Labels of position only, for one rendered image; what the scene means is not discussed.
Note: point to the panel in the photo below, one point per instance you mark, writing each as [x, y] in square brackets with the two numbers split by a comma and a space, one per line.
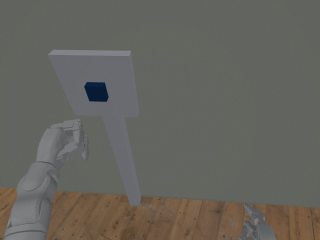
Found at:
[74, 68]

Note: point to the right robot hand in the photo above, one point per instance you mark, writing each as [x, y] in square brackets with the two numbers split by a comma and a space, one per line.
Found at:
[262, 231]

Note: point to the left robot hand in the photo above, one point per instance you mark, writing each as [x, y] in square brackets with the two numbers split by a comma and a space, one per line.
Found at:
[56, 149]

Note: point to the left robot forearm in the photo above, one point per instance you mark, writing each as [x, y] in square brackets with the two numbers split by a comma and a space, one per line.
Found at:
[30, 214]

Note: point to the button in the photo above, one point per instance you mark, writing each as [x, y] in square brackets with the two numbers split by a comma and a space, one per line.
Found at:
[96, 91]

